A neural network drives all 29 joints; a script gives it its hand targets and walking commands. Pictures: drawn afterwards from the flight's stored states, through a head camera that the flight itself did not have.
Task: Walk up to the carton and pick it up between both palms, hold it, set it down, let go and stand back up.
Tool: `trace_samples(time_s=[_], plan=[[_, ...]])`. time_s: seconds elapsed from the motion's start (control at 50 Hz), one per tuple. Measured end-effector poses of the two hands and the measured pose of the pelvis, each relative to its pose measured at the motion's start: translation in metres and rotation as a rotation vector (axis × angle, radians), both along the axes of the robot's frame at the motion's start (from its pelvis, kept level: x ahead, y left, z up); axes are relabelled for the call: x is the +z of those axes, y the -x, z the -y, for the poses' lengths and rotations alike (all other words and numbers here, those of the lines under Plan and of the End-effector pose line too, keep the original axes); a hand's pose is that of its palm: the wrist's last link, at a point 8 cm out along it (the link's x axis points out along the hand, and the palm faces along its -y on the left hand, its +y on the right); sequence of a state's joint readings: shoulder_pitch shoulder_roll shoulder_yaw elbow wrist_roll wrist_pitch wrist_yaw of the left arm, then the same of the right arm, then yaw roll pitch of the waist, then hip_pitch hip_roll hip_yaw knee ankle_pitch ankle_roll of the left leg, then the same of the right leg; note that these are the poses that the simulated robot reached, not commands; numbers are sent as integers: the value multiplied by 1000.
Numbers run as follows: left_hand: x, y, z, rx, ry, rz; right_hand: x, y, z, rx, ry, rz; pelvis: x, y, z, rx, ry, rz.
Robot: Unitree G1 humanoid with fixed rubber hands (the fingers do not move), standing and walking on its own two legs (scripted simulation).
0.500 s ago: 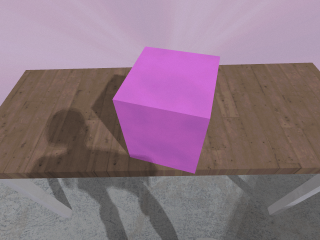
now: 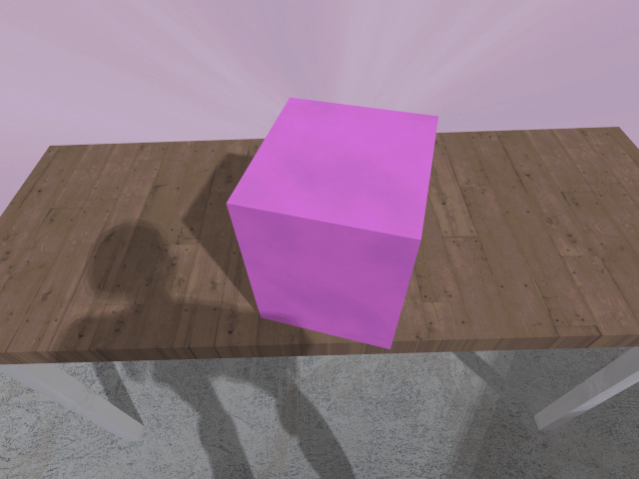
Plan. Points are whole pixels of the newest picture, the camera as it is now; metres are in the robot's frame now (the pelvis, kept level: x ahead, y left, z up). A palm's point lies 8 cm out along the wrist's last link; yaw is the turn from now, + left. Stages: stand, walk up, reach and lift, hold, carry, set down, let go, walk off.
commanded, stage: stand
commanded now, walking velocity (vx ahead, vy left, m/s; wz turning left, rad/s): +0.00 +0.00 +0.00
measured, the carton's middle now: (341, 226) +0.41 -0.01 +0.06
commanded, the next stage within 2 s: none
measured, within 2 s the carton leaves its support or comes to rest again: neither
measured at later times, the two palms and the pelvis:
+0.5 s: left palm out of the picture +0.04 +0.25 -0.13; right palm out of the picture +0.03 -0.25 -0.12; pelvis +0.00 +0.00 +0.00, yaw +0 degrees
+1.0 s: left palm out of the picture +0.04 +0.25 -0.13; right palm out of the picture +0.01 -0.25 -0.13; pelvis +0.00 +0.00 +0.00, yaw -1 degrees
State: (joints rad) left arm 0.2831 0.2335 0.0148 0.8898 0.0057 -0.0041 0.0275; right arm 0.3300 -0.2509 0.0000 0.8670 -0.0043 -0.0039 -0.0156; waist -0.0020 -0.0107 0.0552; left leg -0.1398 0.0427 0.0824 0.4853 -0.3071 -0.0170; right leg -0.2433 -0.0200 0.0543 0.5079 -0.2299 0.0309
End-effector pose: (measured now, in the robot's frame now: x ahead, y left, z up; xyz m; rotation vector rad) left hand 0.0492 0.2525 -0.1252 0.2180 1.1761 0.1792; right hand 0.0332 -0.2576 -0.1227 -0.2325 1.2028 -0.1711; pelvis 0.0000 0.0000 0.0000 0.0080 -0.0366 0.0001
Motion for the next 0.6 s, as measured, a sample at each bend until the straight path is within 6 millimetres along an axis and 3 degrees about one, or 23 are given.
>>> trace_samples(time_s=[0.6], plan=[[-4,9,2,-4,11,-41,-2,12,-6,-22,-8,-28,1,0,-2,-9,-3,3]])
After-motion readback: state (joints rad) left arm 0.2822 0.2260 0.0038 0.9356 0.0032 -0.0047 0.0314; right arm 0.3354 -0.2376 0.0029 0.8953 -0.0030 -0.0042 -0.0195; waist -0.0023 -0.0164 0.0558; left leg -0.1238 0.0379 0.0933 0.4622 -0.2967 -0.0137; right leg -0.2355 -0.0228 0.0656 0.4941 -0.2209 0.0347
